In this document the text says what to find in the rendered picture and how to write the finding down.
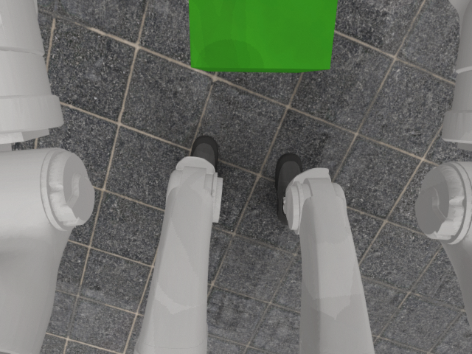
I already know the right robot upper arm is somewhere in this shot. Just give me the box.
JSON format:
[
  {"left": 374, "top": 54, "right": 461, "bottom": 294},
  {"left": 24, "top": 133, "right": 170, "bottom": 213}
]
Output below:
[{"left": 414, "top": 161, "right": 472, "bottom": 331}]

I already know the robot left forearm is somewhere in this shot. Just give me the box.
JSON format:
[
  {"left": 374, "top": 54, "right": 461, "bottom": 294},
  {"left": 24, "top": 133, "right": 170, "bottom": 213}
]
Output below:
[{"left": 0, "top": 0, "right": 64, "bottom": 151}]

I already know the robot right foot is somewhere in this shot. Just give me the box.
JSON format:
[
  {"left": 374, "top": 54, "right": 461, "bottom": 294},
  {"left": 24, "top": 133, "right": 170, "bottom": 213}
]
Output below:
[{"left": 275, "top": 153, "right": 302, "bottom": 225}]

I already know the robot foot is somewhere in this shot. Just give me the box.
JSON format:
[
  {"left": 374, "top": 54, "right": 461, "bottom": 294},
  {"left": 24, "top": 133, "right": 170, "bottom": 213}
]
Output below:
[
  {"left": 191, "top": 136, "right": 218, "bottom": 172},
  {"left": 275, "top": 153, "right": 302, "bottom": 225}
]

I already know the left robot upper arm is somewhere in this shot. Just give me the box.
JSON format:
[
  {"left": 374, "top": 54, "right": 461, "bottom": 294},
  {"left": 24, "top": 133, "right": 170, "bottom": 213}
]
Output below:
[{"left": 0, "top": 147, "right": 95, "bottom": 354}]

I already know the carton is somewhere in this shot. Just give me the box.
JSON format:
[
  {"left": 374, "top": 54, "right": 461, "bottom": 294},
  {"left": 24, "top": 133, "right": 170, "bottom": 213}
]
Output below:
[{"left": 189, "top": 0, "right": 338, "bottom": 73}]

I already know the robot left foot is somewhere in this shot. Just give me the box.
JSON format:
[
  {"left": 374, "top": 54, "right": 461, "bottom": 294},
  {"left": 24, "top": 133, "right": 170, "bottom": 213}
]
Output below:
[{"left": 191, "top": 136, "right": 218, "bottom": 172}]

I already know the robot right forearm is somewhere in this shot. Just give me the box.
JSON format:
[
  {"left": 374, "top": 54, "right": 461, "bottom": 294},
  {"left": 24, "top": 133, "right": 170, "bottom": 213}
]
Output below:
[{"left": 441, "top": 0, "right": 472, "bottom": 151}]

